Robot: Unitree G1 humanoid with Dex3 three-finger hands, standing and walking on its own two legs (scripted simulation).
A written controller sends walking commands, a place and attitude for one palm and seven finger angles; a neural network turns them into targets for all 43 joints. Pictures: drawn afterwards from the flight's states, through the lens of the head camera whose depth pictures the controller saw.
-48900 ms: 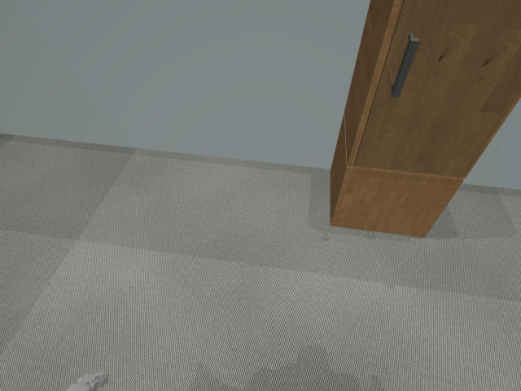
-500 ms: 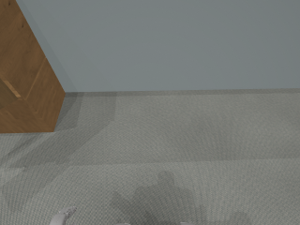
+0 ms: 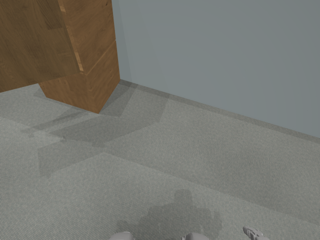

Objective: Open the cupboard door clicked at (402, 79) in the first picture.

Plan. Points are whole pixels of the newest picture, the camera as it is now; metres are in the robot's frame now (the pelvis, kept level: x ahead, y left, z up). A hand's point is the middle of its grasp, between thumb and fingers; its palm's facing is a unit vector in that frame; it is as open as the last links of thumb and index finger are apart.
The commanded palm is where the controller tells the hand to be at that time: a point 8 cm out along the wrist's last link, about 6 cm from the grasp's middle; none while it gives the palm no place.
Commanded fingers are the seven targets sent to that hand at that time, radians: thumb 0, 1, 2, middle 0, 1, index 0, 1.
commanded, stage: turn to face it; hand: left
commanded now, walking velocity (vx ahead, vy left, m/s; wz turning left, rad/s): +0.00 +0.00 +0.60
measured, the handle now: out of the picture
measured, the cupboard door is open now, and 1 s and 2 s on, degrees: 46 46 46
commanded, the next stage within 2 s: take the last steps up to it in 0.66 s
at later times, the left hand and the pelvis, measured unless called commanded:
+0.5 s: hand out of the picture +0.06 +0.17 -0.13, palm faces +0.27 -0.93 -0.27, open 7.4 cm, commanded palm none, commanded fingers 0.00 0.90 0.90 -0.20 -0.30 -0.20 -0.30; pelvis +0.02 -0.05 +0.01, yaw +17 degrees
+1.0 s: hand out of the picture -0.02 +0.20 -0.15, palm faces +0.47 -0.86 -0.21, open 7.4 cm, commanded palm none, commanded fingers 0.00 0.90 0.90 -0.20 -0.30 -0.20 -0.30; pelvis +0.02 +0.00 +0.02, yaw +26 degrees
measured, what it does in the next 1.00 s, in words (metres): steps on the spot, turning left: right foot, then left foot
